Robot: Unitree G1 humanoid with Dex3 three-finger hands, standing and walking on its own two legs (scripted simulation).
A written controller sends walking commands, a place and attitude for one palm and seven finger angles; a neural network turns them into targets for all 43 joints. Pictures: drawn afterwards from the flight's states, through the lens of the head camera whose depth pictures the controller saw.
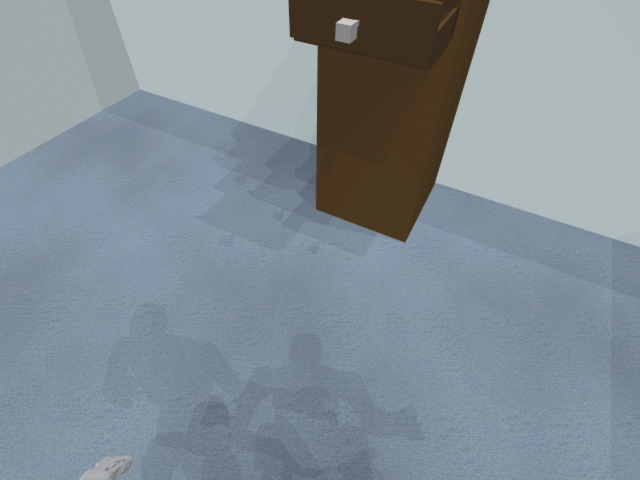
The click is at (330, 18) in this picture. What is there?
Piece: drawer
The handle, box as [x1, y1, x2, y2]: [335, 18, 358, 43]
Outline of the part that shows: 342,18 336,22 335,40 349,43 356,38 358,20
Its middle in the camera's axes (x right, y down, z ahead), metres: +0.07 -0.50 +0.92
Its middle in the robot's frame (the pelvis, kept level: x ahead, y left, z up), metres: +1.05 -0.02 +0.14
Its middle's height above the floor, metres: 0.91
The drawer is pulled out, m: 0.21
